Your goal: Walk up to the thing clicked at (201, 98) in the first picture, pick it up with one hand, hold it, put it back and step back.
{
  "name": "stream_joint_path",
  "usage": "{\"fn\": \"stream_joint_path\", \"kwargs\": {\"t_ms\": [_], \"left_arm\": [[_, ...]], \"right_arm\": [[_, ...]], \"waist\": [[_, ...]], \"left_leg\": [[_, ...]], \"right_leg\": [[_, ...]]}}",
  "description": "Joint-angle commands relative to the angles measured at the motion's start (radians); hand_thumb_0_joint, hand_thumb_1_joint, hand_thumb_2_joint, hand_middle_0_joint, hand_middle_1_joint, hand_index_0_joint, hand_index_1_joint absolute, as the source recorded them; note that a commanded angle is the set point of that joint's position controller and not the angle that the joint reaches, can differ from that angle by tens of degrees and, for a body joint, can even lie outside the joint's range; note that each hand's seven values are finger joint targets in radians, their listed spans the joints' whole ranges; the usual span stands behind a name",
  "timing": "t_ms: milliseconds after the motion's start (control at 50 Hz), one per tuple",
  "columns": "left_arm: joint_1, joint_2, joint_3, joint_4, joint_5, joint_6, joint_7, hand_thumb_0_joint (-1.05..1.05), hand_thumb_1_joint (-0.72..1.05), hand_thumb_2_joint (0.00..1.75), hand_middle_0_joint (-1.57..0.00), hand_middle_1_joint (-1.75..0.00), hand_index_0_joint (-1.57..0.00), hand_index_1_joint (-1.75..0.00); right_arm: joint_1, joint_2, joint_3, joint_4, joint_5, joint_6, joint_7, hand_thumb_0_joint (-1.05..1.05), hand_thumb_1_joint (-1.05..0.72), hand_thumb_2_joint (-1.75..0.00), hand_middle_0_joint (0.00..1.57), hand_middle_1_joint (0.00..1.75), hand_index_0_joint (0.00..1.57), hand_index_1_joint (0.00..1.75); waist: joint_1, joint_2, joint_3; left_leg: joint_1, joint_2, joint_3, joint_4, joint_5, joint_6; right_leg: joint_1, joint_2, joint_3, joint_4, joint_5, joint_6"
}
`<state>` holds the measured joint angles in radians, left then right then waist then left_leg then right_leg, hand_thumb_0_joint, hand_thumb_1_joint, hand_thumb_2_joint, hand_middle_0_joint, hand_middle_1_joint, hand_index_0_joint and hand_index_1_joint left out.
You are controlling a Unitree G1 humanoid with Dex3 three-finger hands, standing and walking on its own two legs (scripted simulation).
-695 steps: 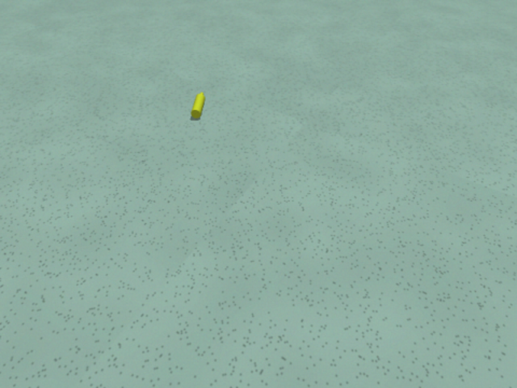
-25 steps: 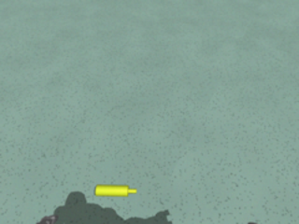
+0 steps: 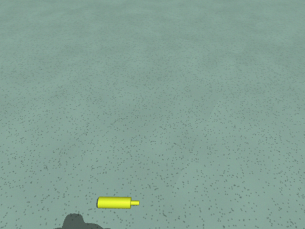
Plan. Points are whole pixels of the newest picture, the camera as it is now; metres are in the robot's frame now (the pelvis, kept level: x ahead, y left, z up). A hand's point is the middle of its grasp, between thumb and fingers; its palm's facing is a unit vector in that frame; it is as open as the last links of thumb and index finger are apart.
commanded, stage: walk up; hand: left
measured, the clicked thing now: (119, 202) +0.42 +0.21 -0.75
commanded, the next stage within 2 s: stand in 0.82 s
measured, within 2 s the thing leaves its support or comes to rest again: neither
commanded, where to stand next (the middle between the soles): +0.03 +0.00 m, yaw +0 degrees
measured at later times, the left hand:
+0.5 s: hand out of the picture +0.07 +0.26 -0.16, palm faces +0.02 -0.94 -0.34, open 7.4 cm
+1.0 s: hand out of the picture +0.08 +0.25 -0.16, palm faces -0.01 -0.94 -0.34, open 7.4 cm
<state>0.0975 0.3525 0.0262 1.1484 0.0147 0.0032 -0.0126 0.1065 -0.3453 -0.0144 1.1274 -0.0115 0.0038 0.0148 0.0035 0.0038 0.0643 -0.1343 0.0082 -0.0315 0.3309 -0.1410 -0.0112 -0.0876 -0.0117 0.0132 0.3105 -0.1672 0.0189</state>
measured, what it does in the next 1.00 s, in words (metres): stands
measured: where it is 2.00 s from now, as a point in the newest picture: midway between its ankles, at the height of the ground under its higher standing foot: outside the picture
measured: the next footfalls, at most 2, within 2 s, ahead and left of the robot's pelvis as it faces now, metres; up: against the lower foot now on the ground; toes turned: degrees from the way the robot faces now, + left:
none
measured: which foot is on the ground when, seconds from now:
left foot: down 0.00-1.00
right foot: down 0.00-1.00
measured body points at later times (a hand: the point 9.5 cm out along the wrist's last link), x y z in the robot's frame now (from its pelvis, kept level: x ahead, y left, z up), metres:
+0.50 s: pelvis +0.01 +0.00 +0.00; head +0.02 +0.00 +0.45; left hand +0.07 +0.31 -0.13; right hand +0.10 -0.29 -0.13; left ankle +0.03 +0.13 -0.75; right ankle +0.01 -0.13 -0.75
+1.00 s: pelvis +0.01 +0.00 +0.00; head +0.02 +0.00 +0.45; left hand +0.08 +0.30 -0.13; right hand +0.09 -0.30 -0.13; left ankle +0.03 +0.13 -0.75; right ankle +0.01 -0.13 -0.75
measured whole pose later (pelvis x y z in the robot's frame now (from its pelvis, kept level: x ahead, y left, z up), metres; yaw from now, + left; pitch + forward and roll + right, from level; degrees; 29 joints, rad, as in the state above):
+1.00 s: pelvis +0.01 +0.00 +0.00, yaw +0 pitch -2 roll +0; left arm 0.12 0.35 0.01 1.13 0.02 -0.01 -0.01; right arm 0.12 -0.35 -0.01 1.13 -0.02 -0.01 0.01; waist 0.00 0.00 0.05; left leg -0.13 0.00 -0.03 0.32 -0.15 -0.01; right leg -0.09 -0.02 0.01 0.32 -0.19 0.02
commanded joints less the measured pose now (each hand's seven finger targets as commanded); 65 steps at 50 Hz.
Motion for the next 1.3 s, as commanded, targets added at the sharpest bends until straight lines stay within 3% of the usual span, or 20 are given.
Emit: {"fn": "stream_joint_path", "kwargs": {"t_ms": [0,80,340,780,820,900,1020,1100,1280], "left_arm": [[-0.057,0.203,0.036,-0.062,-0.006,-0.028,0.012,0.0,0.9,0.9,-0.2,-0.3,-0.2,-0.3],[-0.04,0.203,0.036,-0.056,-0.005,-0.028,0.012,0.0,0.9,0.9,-0.2,-0.3,-0.2,-0.3],[-0.015,0.202,0.031,-0.055,-0.01,-0.029,0.017,0.0,0.9,0.9,-0.2,-0.3,-0.2,-0.3],[-0.052,0.206,0.034,-0.072,-0.006,-0.027,0.018,0.0,0.9,0.9,-0.2,-0.3,-0.2,-0.3],[-0.025,0.207,0.026,-0.075,0.001,-0.034,0.016,0.0,0.9,0.9,-0.2,-0.3,-0.2,-0.3],[-0.031,0.212,0.026,-0.088,-0.001,-0.036,0.018,0.0,0.9,0.9,-0.2,-0.3,-0.2,-0.3],[-0.01,0.212,0.021,-0.088,-0.004,-0.034,0.015,0.0,0.9,0.9,-0.2,-0.3,-0.2,-0.3],[-0.005,0.221,0.022,-0.093,-0.002,-0.038,0.019,0.0,0.9,0.9,-0.2,-0.3,-0.2,-0.3],[0.003,0.218,0.014,-0.095,-0.005,-0.035,0.019,0.0,0.9,0.9,-0.2,-0.3,-0.2,-0.3]], "right_arm": [[-0.066,-0.206,-0.037,-0.059,0.004,-0.027,-0.012,0.0,-0.9,-0.9,0.2,0.3,0.2,0.3],[-0.06,-0.213,-0.038,-0.052,0.003,-0.027,-0.013,0.0,-0.9,-0.9,0.2,0.3,0.2,0.3],[-0.062,-0.208,-0.03,-0.054,0.013,-0.028,-0.017,0.0,-0.9,-0.9,0.2,0.3,0.2,0.3],[-0.064,-0.208,-0.034,-0.059,0.009,-0.026,-0.017,0.0,-0.9,-0.9,0.2,0.3,0.2,0.3],[-0.052,-0.216,-0.032,-0.054,0.0,-0.032,-0.019,0.0,-0.9,-0.9,0.2,0.3,0.2,0.3],[-0.045,-0.217,-0.029,-0.059,0.001,-0.037,-0.019,0.0,-0.9,-0.9,0.2,0.3,0.2,0.3],[-0.024,-0.22,-0.026,-0.054,0.002,-0.038,-0.02,0.0,-0.9,-0.9,0.2,0.3,0.2,0.3],[-0.031,-0.221,-0.026,-0.062,0.004,-0.038,-0.02,0.0,-0.9,-0.9,0.2,0.3,0.2,0.3],[-0.015,-0.223,-0.022,-0.058,0.004,-0.036,-0.021,0.0,-0.9,-0.9,0.2,0.3,0.2,0.3]], "waist": [[0.001,0.016,-0.044],[0.0,0.022,-0.054],[0.005,0.01,-0.094],[-0.004,0.004,-0.088],[-0.003,-0.006,-0.094],[-0.006,0.002,-0.086],[-0.005,0.001,-0.064],[-0.005,-0.01,-0.097],[-0.009,-0.003,-0.069]], "left_leg": [[-0.024,0.106,-0.108,-0.081,-0.088,0.04],[-0.029,0.11,-0.12,-0.087,-0.098,0.041],[0.019,0.11,-0.098,-0.04,0.103,0.04],[0.0,0.105,-0.097,-0.058,0.084,0.034],[0.021,0.107,-0.091,-0.053,0.044,0.032],[0.019,0.113,-0.09,-0.054,0.083,0.034],[0.008,0.113,-0.09,-0.063,0.057,0.032],[0.041,0.114,-0.086,-0.039,0.13,0.033],[0.022,0.113,-0.082,-0.048,0.097,0.03]], "right_leg": [[-0.039,-0.102,0.084,-0.076,-0.071,-0.041],[-0.037,-0.097,0.077,-0.064,-0.06,-0.04],[-0.017,-0.108,0.067,-0.04,0.089,-0.035],[0.01,-0.111,0.062,-0.045,0.079,-0.035],[-0.01,-0.12,0.076,-0.059,0.028,-0.035],[-0.008,-0.121,0.075,-0.048,0.067,-0.036],[-0.018,-0.115,0.075,-0.045,0.032,-0.038],[-0.009,-0.119,0.071,-0.035,0.108,-0.035],[-0.019,-0.117,0.077,-0.041,0.079,-0.035]]}}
